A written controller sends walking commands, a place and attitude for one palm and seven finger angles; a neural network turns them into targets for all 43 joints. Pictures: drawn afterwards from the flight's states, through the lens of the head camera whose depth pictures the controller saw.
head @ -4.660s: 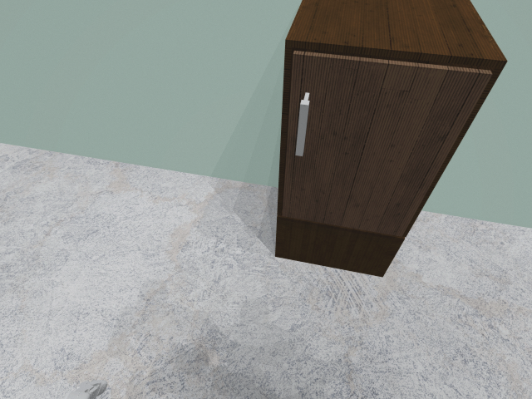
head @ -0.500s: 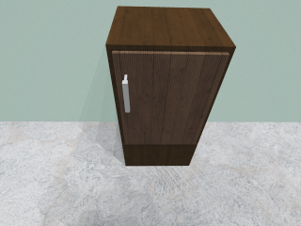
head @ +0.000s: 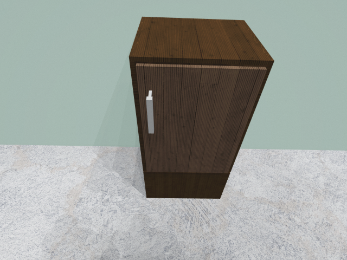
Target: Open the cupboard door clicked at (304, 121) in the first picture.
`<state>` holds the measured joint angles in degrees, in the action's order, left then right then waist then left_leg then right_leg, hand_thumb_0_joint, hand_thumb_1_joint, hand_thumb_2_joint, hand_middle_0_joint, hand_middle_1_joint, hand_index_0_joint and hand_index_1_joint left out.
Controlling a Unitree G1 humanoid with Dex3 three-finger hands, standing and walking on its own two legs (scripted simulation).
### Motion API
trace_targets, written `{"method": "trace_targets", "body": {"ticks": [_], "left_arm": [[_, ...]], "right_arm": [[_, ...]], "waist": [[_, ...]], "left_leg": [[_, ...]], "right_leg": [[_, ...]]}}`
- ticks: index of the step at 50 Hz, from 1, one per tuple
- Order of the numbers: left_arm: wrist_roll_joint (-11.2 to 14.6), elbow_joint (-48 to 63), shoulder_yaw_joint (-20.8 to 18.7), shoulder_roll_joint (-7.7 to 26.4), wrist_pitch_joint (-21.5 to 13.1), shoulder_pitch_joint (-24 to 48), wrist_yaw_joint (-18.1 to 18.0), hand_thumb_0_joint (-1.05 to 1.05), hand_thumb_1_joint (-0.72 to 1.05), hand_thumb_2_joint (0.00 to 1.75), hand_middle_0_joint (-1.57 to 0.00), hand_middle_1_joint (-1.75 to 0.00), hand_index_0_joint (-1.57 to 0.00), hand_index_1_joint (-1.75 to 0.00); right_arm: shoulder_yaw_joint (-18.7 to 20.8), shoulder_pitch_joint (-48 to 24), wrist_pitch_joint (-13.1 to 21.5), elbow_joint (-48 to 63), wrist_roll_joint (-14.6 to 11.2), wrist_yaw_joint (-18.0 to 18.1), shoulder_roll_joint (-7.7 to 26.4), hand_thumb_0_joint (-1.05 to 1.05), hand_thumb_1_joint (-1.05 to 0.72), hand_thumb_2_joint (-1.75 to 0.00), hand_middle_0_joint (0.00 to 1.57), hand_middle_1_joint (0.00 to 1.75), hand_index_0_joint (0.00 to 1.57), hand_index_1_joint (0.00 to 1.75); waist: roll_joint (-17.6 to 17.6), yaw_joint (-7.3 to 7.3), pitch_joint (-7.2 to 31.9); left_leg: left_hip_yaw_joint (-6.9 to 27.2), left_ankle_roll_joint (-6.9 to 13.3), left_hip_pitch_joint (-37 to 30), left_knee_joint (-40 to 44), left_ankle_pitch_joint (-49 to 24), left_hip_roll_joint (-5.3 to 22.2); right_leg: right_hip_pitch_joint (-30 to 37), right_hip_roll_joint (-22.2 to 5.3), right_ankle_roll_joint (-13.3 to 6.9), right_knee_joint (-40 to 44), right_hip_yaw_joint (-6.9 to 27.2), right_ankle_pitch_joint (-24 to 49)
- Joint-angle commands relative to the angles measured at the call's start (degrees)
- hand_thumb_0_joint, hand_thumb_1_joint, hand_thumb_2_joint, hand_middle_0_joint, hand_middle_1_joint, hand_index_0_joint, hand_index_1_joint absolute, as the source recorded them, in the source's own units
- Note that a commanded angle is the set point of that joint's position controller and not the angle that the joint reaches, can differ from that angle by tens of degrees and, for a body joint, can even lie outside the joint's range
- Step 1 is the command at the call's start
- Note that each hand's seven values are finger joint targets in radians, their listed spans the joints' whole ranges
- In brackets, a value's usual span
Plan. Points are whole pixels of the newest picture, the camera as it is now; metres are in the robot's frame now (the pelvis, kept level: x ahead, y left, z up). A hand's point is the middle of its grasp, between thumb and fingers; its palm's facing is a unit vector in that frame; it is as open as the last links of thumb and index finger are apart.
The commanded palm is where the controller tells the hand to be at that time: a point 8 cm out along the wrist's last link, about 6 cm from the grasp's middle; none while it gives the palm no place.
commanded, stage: look again from close up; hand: left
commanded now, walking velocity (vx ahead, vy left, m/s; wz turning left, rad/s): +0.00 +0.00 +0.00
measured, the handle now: (150, 112) +0.61 +0.12 -0.02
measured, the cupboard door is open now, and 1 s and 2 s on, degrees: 0 0 0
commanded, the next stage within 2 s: shuffle to correct the standing spot in 0.18 s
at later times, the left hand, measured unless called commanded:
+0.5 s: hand out of the picture -0.03 +0.19 -0.17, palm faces -0.01 -0.98 -0.21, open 7.4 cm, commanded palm none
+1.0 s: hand out of the picture +0.03 +0.12 -0.18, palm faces +0.01 -1.00 -0.09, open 7.4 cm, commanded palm none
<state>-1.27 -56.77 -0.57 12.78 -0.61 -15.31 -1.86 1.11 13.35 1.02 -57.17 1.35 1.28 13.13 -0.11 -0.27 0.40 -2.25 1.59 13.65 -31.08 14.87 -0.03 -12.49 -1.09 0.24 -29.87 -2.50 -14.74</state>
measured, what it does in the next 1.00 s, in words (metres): lifts its right foot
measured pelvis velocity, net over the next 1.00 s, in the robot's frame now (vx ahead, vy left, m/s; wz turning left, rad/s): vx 0.05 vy -0.03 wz -0.03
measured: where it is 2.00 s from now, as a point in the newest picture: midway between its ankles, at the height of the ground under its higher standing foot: outside the picture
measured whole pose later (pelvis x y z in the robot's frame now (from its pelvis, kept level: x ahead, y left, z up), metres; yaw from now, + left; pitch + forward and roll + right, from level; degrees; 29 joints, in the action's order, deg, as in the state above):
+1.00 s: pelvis +0.05 -0.03 +0.00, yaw -2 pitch +0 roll +0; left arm -2.6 -61.0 -2.7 7.0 2.0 -20.9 0.5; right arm 1.4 20.3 3.4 -62.2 1.8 2.8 5.3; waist -3.0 -1.0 0.4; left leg -10.0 1.7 11.4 -27.2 15.3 2.6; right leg -26.5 -3.3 0.1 -55.4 -2.8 -17.4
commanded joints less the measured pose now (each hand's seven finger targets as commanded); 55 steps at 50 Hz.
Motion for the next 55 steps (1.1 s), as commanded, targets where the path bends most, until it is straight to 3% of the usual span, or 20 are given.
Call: {"method": "trace_targets", "body": {"ticks": [1, 13, 16, 21, 26, 30, 32, 33, 34, 35, 37, 40, 41, 42, 43, 45, 47, 49, 53, 55], "left_arm": [[0.2, 2.7, -1.4, 8.8, -0.9, -0.3, 0.1, 0.0, 0.9, 0.9, -0.2, -0.3, -0.2, -0.3], [0.0, 0.8, -0.7, 9.5, -0.6, 0.1, 0.3, 0.0, 0.9, 0.9, -0.2, -0.3, -0.2, -0.3], [0.1, -1.2, 0.3, 5.5, -0.1, -2.7, 0.3, 0.0, 0.9, 0.9, -0.2, -0.3, -0.2, -0.3], [-0.8, -1.8, -0.4, 4.1, 1.1, -6.6, 1.1, 0.0, 0.9, 0.9, -0.2, -0.3, -0.2, -0.3], [-0.9, -1.5, -1.2, 1.9, 1.3, -10.0, 1.8, 0.0, 0.9, 0.9, -0.2, -0.3, -0.2, -0.3], [-0.7, -2.1, -1.9, 1.8, 0.8, -13.3, 1.7, 0.0, 0.9, 0.9, -0.2, -0.3, -0.2, -0.3], [-0.5, -3.0, -2.4, 2.9, 0.6, -15.4, 1.0, 0.0, 0.9, 0.9, -0.2, -0.3, -0.2, -0.3], [-0.3, -3.3, -2.7, 3.2, 0.5, -16.5, 0.6, 0.0, 0.9, 0.9, -0.2, -0.3, -0.2, -0.3], [-0.2, -3.3, -2.8, 2.8, 0.3, -16.4, 0.4, 0.0, 0.9, 0.9, -0.2, -0.3, -0.2, -0.3], [-0.4, -3.4, -2.9, 2.0, 0.1, -16.0, 0.3, 0.0, 0.9, 0.9, -0.2, -0.3, -0.2, -0.3], [-0.7, -3.3, -2.9, 1.4, 0.0, -13.8, -0.1, 0.0, 0.9, 0.9, -0.2, -0.3, -0.2, -0.3], [-0.3, -3.1, -2.3, -0.2, 0.7, -10.8, 0.4, 0.0, 0.9, 0.9, -0.2, -0.3, -0.2, -0.3], [-0.1, -2.9, -1.8, -2.5, 0.9, -11.7, 0.8, 0.0, 0.9, 0.9, -0.2, -0.3, -0.2, -0.3], [-0.3, -1.8, -1.5, -4.5, 0.8, -12.0, 1.3, 0.0, 0.9, 0.9, -0.2, -0.3, -0.2, -0.3], [-1.1, 0.4, -2.0, -2.6, 0.9, -8.0, 1.7, 0.0, 0.9, 0.9, -0.2, -0.3, -0.2, -0.3], [-1.6, 0.1, -2.7, -2.3, 1.2, -5.7, 2.3, 0.0, 0.9, 0.9, -0.2, -0.3, -0.2, -0.3], [-1.4, -0.7, -2.7, -3.2, 1.2, -6.8, 2.8, 0.0, 0.9, 0.9, -0.2, -0.3, -0.2, -0.3], [-1.0, -0.4, -2.7, -4.3, 1.5, -5.9, 2.9, 0.0, 0.9, 0.9, -0.2, -0.3, -0.2, -0.3], [-0.4, 0.7, -2.5, -4.5, 1.5, -1.9, 2.6, 0.0, 0.9, 0.9, -0.2, -0.3, -0.2, -0.3], [-0.4, 1.4, -2.8, -3.5, 1.5, -0.5, 2.7, 0.0, 0.9, 0.9, -0.2, -0.3, -0.2, -0.3]], "right_arm": [[1.6, -0.9, 1.0, 3.0, -0.3, -0.2, 8.9, 0.0, -0.9, -0.9, 0.2, 0.3, 0.2, 0.3], [1.0, -2.3, 0.5, 0.9, -0.4, -0.9, 10.1, 0.0, -0.9, -0.9, 0.2, 0.3, 0.2, 0.3], [0.3, -0.6, -0.1, -1.0, -0.3, -1.0, 6.8, 0.0, -0.9, -0.9, 0.2, 0.3, 0.2, 0.3], [1.7, 1.7, -1.2, -1.8, 0.0, -0.3, 8.7, 0.0, -0.9, -0.9, 0.2, 0.3, 0.2, 0.3], [2.7, 4.2, -0.8, -2.0, -0.1, 0.6, 8.0, 0.0, -0.9, -0.9, 0.2, 0.3, 0.2, 0.3], [2.5, 5.6, -0.5, -2.2, -0.2, 0.9, 4.5, 0.0, -0.9, -0.9, 0.2, 0.3, 0.2, 0.3], [1.7, 6.2, -0.5, -2.4, -0.2, 0.7, 0.8, 0.0, -0.9, -0.9, 0.2, 0.3, 0.2, 0.3], [1.4, 6.2, -0.4, -2.3, -0.3, 0.7, -0.4, 0.0, -0.9, -0.9, 0.2, 0.3, 0.2, 0.3], [1.4, 5.6, -0.3, -2.1, -0.3, 0.7, -0.7, 0.0, -0.9, -0.9, 0.2, 0.3, 0.2, 0.3], [1.5, 5.1, -0.1, -2.0, -0.3, 0.6, -0.9, 0.0, -0.9, -0.9, 0.2, 0.3, 0.2, 0.3], [1.5, 6.2, 0.3, -2.4, -0.4, 0.2, -2.3, 0.0, -0.9, -0.9, 0.2, 0.3, 0.2, 0.3], [0.9, 13.7, 0.9, -5.4, -0.3, 0.8, -3.7, 0.0, -0.9, -0.9, 0.2, 0.3, 0.2, 0.3], [1.6, 17.0, 1.2, -6.7, -0.1, 1.2, -0.5, 0.0, -0.9, -0.9, 0.2, 0.3, 0.2, 0.3], [3.2, 20.9, 1.3, -6.8, 0.3, 1.7, 4.7, 0.0, -0.9, -0.9, 0.2, 0.3, 0.2, 0.3], [3.9, 19.6, 1.2, -5.9, 0.3, 1.9, 7.2, 0.0, -0.9, -0.9, 0.2, 0.3, 0.2, 0.3], [2.9, 15.4, 1.7, -5.4, 0.3, 1.8, 3.4, 0.0, -0.9, -0.9, 0.2, 0.3, 0.2, 0.3], [2.5, 12.9, 2.7, -4.6, 0.1, 2.0, 1.7, 0.0, -0.9, -0.9, 0.2, 0.3, 0.2, 0.3], [2.7, 13.2, 3.1, -4.7, 0.1, 2.1, 2.1, 0.0, -0.9, -0.9, 0.2, 0.3, 0.2, 0.3], [3.3, 13.2, 2.3, -4.7, 0.5, 1.6, 2.7, 0.0, -0.9, -0.9, 0.2, 0.3, 0.2, 0.3], [4.2, 12.4, 1.6, -4.3, 0.7, 1.4, 3.6, 0.0, -0.9, -0.9, 0.2, 0.3, 0.2, 0.3]], "waist": [[1.2, 0.1, -2.8], [-0.1, 0.21, -3.2], [0.3, 0.06, -3.5], [2.1, 0.32, -6.9], [3.9, 0.56, -6.9], [-0.9, 0.93, -7.0], [-10.0, 1.45, -7.9], [-11.9, 1.52, -7.1], [-11.0, 1.61, -6.9], [-7.8, 1.22, -6.9], [-4.6, -0.09, -5.9], [-3.0, -3.14, -5.4], [5.1, -3.7, -5.5], [15.8, -4.71, -4.5], [12.6, -5.11, -7.1], [5.7, -2.52, -11.2], [4.7, -0.8, -8.3], [4.8, -0.74, -4.9], [7.5, -1.39, -5.6], [8.9, -1.95, -6.3]], "left_leg": [[6.4, 0.8, 1.3, 9.1, -5.4, 5.7], [7.6, 0.2, 1.7, 14.6, 3.2, 6.1], [8.1, -0.2, 2.2, 16.2, 9.3, 6.5], [11.9, 2.0, 6.4, 19.5, 22.6, 10.2], [12.3, 3.7, 6.5, 17.6, 21.1, 12.1], [6.8, 2.3, 8.9, 9.2, 17.3, 7.8], [0.0, 0.7, 14.1, -2.0, 12.3, 2.6], [-2.7, 0.4, 14.5, -8.9, 9.7, 1.7], [-2.1, 0.5, 15.8, -14.7, 11.4, 2.1], [-1.9, 0.6, 16.6, -18.1, 12.4, 3.0], [-2.7, 0.5, 13.9, -16.0, 12.3, 4.1], [-5.0, -0.2, -3.5, 2.6, 1.9, 3.5], [5.0, 1.7, -9.3, 9.6, 5.4, 10.1], [22.7, 6.6, -12.7, 18.8, 12.4, 23.0], [27.4, 10.4, -7.2, 23.3, 17.6, 28.3], [21.0, 9.4, -0.4, 23.4, 11.1, 24.9], [12.3, 8.2, -2.4, 21.2, -2.7, 21.4], [6.2, 7.6, -5.0, 18.6, -14.3, 19.7], [2.5, 6.5, -2.1, 16.7, -18.2, 17.6], [3.1, 6.0, 0.7, 15.5, -13.1, 17.4]], "right_leg": [[-0.6, -4.6, -2.2, 7.1, 6.0, 4.2], [0.7, -5.0, -1.2, 10.3, 5.7, 0.9], [0.5, -4.4, -0.3, 10.2, 4.5, -2.4], [-2.0, -1.4, -0.5, 4.6, 1.4, -7.5], [-2.4, -0.9, -1.4, 2.8, 1.3, -5.1], [-1.7, -3.6, -3.6, 8.5, 7.7, -10.9], [0.9, -8.0, -6.5, 15.0, 15.3, -18.0], [1.2, -11.8, -8.6, 18.3, 19.3, -19.8], [1.6, -13.5, -10.8, 19.6, 20.3, -16.8], [1.8, -14.2, -12.4, 19.4, 19.9, -12.2], [1.4, -13.2, -13.1, 16.3, 14.7, -3.3], [-9.3, -7.1, -8.7, 7.4, 7.0, -4.4], [-16.1, -3.1, -5.8, -1.1, 4.2, -6.4], [-23.7, 0.7, -2.3, -12.8, -2.2, -12.3], [-25.0, -1.3, -2.2, -21.9, 0.5, -14.8], [-25.6, -4.6, -1.3, -29.9, 3.7, -7.1], [-24.0, -5.3, 0.1, -29.3, 3.0, -2.0], [-22.1, -5.2, 1.1, -26.1, 1.9, -0.3], [-15.9, -4.8, 1.5, -14.1, -1.2, 0.8], [-11.4, -3.8, 1.5, -8.8, -3.1, -0.2]]}}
